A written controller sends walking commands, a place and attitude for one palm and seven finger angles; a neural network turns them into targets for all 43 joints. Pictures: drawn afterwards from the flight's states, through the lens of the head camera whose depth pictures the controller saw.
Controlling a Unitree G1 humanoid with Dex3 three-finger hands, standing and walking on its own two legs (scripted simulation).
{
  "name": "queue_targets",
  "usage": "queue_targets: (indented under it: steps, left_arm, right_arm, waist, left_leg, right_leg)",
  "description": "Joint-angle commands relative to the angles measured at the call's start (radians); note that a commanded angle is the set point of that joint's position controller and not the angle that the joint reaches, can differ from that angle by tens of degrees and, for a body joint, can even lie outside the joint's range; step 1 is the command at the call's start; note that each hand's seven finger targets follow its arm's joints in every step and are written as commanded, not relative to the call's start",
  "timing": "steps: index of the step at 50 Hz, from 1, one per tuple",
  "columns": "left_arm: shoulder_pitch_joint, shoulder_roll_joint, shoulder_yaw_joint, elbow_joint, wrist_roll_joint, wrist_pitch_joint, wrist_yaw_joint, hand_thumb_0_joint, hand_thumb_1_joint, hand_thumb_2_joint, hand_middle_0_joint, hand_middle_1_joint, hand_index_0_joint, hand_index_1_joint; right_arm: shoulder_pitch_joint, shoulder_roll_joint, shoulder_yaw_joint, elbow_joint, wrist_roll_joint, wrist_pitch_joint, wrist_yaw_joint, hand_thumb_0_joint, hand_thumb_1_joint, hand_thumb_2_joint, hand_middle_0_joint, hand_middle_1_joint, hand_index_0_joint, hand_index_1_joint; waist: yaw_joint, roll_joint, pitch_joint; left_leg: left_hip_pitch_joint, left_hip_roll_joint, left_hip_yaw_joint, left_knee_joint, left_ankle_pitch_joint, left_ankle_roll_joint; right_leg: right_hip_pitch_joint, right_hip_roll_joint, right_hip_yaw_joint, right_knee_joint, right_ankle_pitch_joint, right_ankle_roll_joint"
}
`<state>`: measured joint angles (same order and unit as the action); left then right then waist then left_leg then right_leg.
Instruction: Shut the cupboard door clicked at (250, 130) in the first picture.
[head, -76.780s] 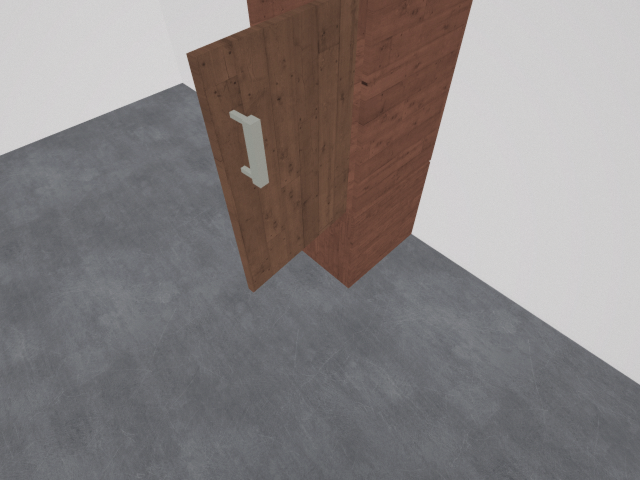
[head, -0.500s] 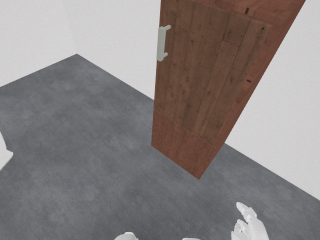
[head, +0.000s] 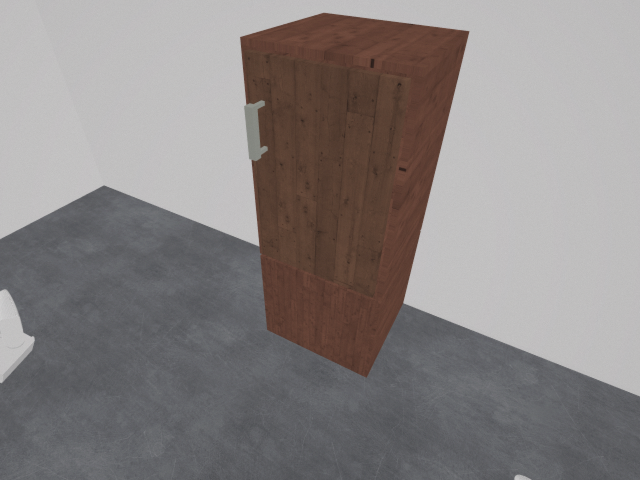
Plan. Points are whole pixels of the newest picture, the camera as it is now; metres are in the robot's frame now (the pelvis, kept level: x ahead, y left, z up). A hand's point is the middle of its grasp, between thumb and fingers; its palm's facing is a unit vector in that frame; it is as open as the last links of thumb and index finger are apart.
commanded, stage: stop stepping back and stand still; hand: left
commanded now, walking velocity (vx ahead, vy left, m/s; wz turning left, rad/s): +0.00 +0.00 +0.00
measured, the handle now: (257, 130) +0.86 +0.15 +0.10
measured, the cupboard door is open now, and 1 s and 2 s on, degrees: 0 0 0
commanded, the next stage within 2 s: let the arm hang, fingers relaxed in 0.68 s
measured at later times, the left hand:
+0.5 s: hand out of the picture +0.17 +0.32 +0.17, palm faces +0.52 -0.75 -0.42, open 7.4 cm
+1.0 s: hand out of the picture +0.13 +0.26 -0.09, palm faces -0.01 -0.93 -0.36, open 7.4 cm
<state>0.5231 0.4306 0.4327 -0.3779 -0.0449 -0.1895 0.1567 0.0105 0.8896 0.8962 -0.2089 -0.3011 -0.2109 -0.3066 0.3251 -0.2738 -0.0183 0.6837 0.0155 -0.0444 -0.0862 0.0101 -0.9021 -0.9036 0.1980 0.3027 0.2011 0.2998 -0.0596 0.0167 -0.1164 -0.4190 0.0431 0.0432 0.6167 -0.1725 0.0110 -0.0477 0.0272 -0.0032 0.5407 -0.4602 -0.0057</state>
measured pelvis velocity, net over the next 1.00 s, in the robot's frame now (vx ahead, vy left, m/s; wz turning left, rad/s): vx -0.02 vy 0.04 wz -0.01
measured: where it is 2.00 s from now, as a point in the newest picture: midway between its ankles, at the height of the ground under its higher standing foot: outside the picture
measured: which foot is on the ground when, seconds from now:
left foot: down 0.00-1.00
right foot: down 0.00-1.00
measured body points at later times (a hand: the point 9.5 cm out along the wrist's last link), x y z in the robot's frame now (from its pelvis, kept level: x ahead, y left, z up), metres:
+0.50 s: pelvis -0.01 +0.04 +0.01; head -0.05 +0.03 +0.45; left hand +0.13 +0.36 +0.20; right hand +0.14 -0.19 -0.09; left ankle +0.06 +0.13 -0.72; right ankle -0.08 -0.08 -0.72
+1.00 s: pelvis -0.02 +0.04 +0.00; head -0.03 +0.01 +0.45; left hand +0.13 +0.30 -0.06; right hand +0.10 -0.24 -0.12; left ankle +0.06 +0.13 -0.72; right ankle -0.08 -0.08 -0.72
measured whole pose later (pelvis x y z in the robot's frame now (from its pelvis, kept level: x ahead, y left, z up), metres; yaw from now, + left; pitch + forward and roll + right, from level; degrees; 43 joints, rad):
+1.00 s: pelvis -0.02 +0.04 +0.00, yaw +0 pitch -1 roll -1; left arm 0.30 0.28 0.03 0.51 0.03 0.06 0.00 0.01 0.91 0.90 -0.19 -0.30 -0.20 -0.30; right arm 0.18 -0.32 0.00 0.83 -0.01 -0.02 -0.01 0.01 -0.90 -0.90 0.20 0.30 0.20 0.30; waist -0.03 0.07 -0.02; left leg -0.41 -0.02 0.03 0.62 -0.19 0.04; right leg -0.18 0.02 0.00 0.62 -0.43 -0.01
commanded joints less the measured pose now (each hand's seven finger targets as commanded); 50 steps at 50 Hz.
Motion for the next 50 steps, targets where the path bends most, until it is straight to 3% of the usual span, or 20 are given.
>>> queue_targets:
  steps: [1,4,6,7,9,12,14,16,18,20,23,28,30,34,38,39,40,41,46,50]
  left_arm:
    - [-0.159,0.217,0.085,-0.236,0.009,-0.086,0.019,0.000,0.900,0.900,-0.200,-0.300,-0.200,-0.300]
    - [-0.174,0.212,0.093,-0.305,0.015,-0.104,0.016,0.000,0.900,0.900,-0.200,-0.300,-0.200,-0.300]
    - [-0.170,0.238,0.134,-0.365,0.015,-0.117,0.022,0.000,0.900,0.900,-0.200,-0.300,-0.200,-0.300]
    - [-0.169,0.222,0.137,-0.392,0.016,-0.124,0.025,0.000,0.900,0.900,-0.200,-0.300,-0.200,-0.300]
    - [-0.127,0.221,0.160,-0.397,0.009,-0.121,0.028,0.000,0.900,0.900,-0.200,-0.300,-0.200,-0.300]
    - [0.054,0.182,0.157,-0.351,-0.016,-0.098,0.016,0.000,0.900,0.900,-0.200,-0.300,-0.200,-0.300]
    - [0.117,0.169,0.153,-0.332,-0.023,-0.076,0.013,0.000,0.900,0.900,-0.200,-0.300,-0.200,-0.300]
    - [0.138,0.196,0.188,-0.273,-0.041,-0.057,0.020,0.000,0.900,0.900,-0.200,-0.300,-0.200,-0.300]
    - [0.102,0.140,0.123,-0.204,-0.033,-0.025,0.024,0.000,0.900,0.900,-0.200,-0.300,-0.200,-0.300]
    - [-0.011,0.126,0.076,-0.151,-0.018,-0.016,0.028,0.000,0.900,0.900,-0.200,-0.300,-0.200,-0.300]
    - [-0.218,0.124,0.015,-0.104,0.007,-0.022,0.023,0.000,0.900,0.900,-0.200,-0.300,-0.200,-0.300]
    - [-0.350,0.140,0.003,-0.270,0.024,-0.060,0.015,0.000,0.900,0.900,-0.200,-0.300,-0.200,-0.300]
    - [-0.280,0.164,0.043,-0.363,0.025,-0.077,0.023,0.000,0.900,0.900,-0.200,-0.300,-0.200,-0.300]
    - [0.012,0.192,0.140,-0.429,0.006,-0.085,0.027,0.000,0.900,0.900,-0.200,-0.300,-0.200,-0.300]
    - [0.201,0.192,0.197,-0.313,-0.029,-0.069,0.025,0.000,0.900,0.900,-0.200,-0.300,-0.200,-0.300]
    - [-0.006,-0.033,-0.336,0.449,0.071,0.094,-0.125,0.000,0.900,0.900,-0.200,-0.300,-0.200,-0.300]
    - [-0.040,-0.034,-0.322,0.466,0.064,0.176,-0.138,0.000,0.900,0.900,-0.200,-0.300,-0.200,-0.300]
    - [-0.041,-0.046,-0.324,0.446,0.063,0.193,-0.143,0.000,0.900,0.900,-0.200,-0.300,-0.200,-0.300]
    - [-0.186,0.012,-0.348,0.687,0.073,0.183,-0.149,0.000,0.900,0.900,-0.200,-0.300,-0.200,-0.300]
    - [-0.237,-0.025,-0.381,0.915,0.066,0.203,-0.138,0.000,0.900,0.900,-0.200,-0.300,-0.200,-0.300]
  right_arm:
    - [-0.201,-0.069,-0.032,-0.194,-0.002,-0.076,0.002,0.000,-0.900,-0.900,0.200,0.300,0.200,0.300]
    - [-0.181,-0.069,-0.029,-0.197,-0.007,-0.102,-0.008,0.000,-0.900,-0.900,0.200,0.300,0.200,0.300]
    - [-0.181,-0.081,-0.030,-0.207,-0.014,-0.130,-0.015,0.000,-0.900,-0.900,0.200,0.300,0.200,0.300]
    - [-0.173,-0.075,-0.025,-0.215,-0.021,-0.143,-0.015,0.000,-0.900,-0.900,0.200,0.300,0.200,0.300]
    - [-0.152,-0.058,-0.024,-0.206,-0.035,-0.155,-0.010,0.000,-0.900,-0.900,0.200,0.300,0.200,0.300]
    - [-0.142,-0.035,-0.024,-0.218,-0.022,-0.156,0.006,0.000,-0.900,-0.900,0.200,0.300,0.200,0.300]
    - [-0.146,-0.032,-0.024,-0.224,-0.020,-0.130,0.017,0.000,-0.900,-0.900,0.200,0.300,0.200,0.300]
    - [-0.151,-0.037,-0.028,-0.203,-0.024,-0.102,0.023,0.000,-0.900,-0.900,0.200,0.300,0.200,0.300]
    - [-0.145,-0.035,-0.022,-0.188,-0.017,-0.076,0.018,0.000,-0.900,-0.900,0.200,0.300,0.200,0.300]
    - [-0.149,-0.044,-0.012,-0.181,-0.010,-0.072,0.010,0.000,-0.900,-0.900,0.200,0.300,0.200,0.300]
    - [-0.170,-0.064,-0.010,-0.169,-0.003,-0.093,-0.018,0.000,-0.900,-0.900,0.200,0.300,0.200,0.300]
    - [-0.191,-0.057,0.005,-0.197,-0.005,-0.132,-0.024,0.000,-0.900,-0.900,0.200,0.300,0.200,0.300]
    - [-0.188,-0.050,0.004,-0.210,-0.016,-0.150,-0.019,0.000,-0.900,-0.900,0.200,0.300,0.200,0.300]
    - [-0.182,-0.036,-0.001,-0.233,-0.023,-0.152,0.001,0.000,-0.900,-0.900,0.200,0.300,0.200,0.300]
    - [-0.164,-0.035,-0.010,-0.232,-0.013,-0.104,0.011,0.000,-0.900,-0.900,0.200,0.300,0.200,0.300]
    - [-0.256,-0.215,-0.041,-0.028,0.007,-0.152,0.083,0.000,-0.900,-0.900,0.200,0.300,0.200,0.300]
    - [-0.190,-0.174,-0.061,-0.020,0.003,-0.107,0.080,0.000,-0.900,-0.900,0.200,0.300,0.200,0.300]
    - [-0.167,-0.170,-0.064,-0.033,-0.003,-0.105,0.076,0.000,-0.900,-0.900,0.200,0.300,0.200,0.300]
    - [-0.166,-0.195,-0.030,0.010,-0.023,-0.026,0.074,0.000,-0.900,-0.900,0.200,0.300,0.200,0.300]
    - [-0.155,-0.122,-0.008,0.075,-0.041,0.036,0.077,0.000,-0.900,-0.900,0.200,0.300,0.200,0.300]
  waist:
    - [0.026,-0.110,0.278]
    - [0.020,0.066,0.244]
    - [0.039,0.306,0.173]
    - [0.045,0.363,0.142]
    - [0.059,0.321,0.064]
    - [0.064,0.205,-0.072]
    - [0.050,0.103,-0.085]
    - [0.051,-0.100,-0.041]
    - [0.037,-0.186,0.070]
    - [0.022,-0.178,0.128]
    - [0.031,-0.039,0.178]
    - [0.045,0.151,0.145]
    - [0.059,0.205,0.076]
    - [0.068,0.212,-0.070]
    - [0.054,0.095,-0.108]
    - [0.036,0.073,-0.016]
    - [0.036,0.067,-0.087]
    - [0.037,0.031,-0.074]
    - [0.056,-0.269,0.014]
    - [0.041,-0.207,0.133]
  left_leg:
    - [0.117,0.005,-0.035,0.038,-0.104,-0.008]
    - [0.214,0.024,-0.101,-0.124,-0.122,0.002]
    - [0.146,0.117,-0.309,-0.414,-0.429,0.011]
    - [0.084,0.150,-0.371,-0.514,-0.559,0.000]
    - [0.071,0.156,-0.325,-0.548,-0.550,-0.028]
    - [0.134,0.076,-0.131,-0.407,-0.358,-0.040]
    - [0.171,0.011,-0.039,-0.220,-0.216,-0.038]
    - [0.219,-0.012,-0.045,-0.007,-0.114,-0.033]
    - [0.157,0.000,-0.067,0.067,-0.099,-0.033]
    - [0.160,0.009,-0.078,-0.007,-0.044,-0.014]
    - [0.221,0.042,-0.109,-0.142,0.058,0.013]
    - [0.139,0.120,-0.287,-0.419,-0.305,0.036]
    - [0.161,0.123,-0.295,-0.451,-0.336,0.040]
    - [0.186,0.071,-0.176,-0.364,-0.161,0.000]
    - [0.188,0.049,-0.101,-0.216,0.103,-0.016]
    - [0.151,0.067,-0.092,0.005,0.447,0.005]
    - [0.256,0.075,-0.091,0.014,0.466,-0.011]
    - [0.268,0.078,-0.092,0.025,0.506,-0.006]
    - [0.147,0.070,-0.145,-0.012,0.384,0.043]
    - [0.173,0.000,-0.106,-0.011,0.098,0.019]
  right_leg:
    - [-0.447,-0.224,0.166,-0.331,-0.084,-0.101]
    - [-0.442,-0.116,0.041,-0.170,-0.047,-0.062]
    - [-0.304,0.017,-0.039,0.047,-0.051,-0.009]
    - [-0.224,0.049,-0.044,0.118,-0.054,-0.007]
    - [-0.151,0.055,-0.051,0.135,-0.064,-0.015]
    - [-0.043,0.043,-0.066,-0.092,0.010,-0.030]
    - [-0.105,-0.051,0.042,-0.204,0.041,-0.057]
    - [-0.303,-0.194,0.249,-0.315,-0.054,-0.115]
    - [-0.385,-0.247,0.273,-0.330,-0.066,-0.151]
    - [-0.383,-0.201,0.197,-0.276,0.051,-0.105]
    - [-0.360,-0.089,0.102,-0.186,0.213,-0.021]
    - [-0.222,-0.005,0.017,-0.056,0.127,0.010]
    - [-0.176,-0.005,0.011,-0.048,0.138,0.004]
    - [-0.065,-0.014,-0.007,-0.129,0.180,-0.016]
    - [-0.056,-0.055,0.032,-0.174,0.300,-0.031]
    - [-0.178,-0.150,0.019,-0.048,0.620,-0.037]
    - [-0.210,-0.149,0.082,-0.044,0.630,-0.046]
    - [-0.227,-0.132,0.063,-0.030,0.625,-0.038]
    - [-0.198,-0.122,0.065,-0.022,0.492,-0.054]
    - [-0.315,-0.179,0.135,-0.137,0.259,-0.102]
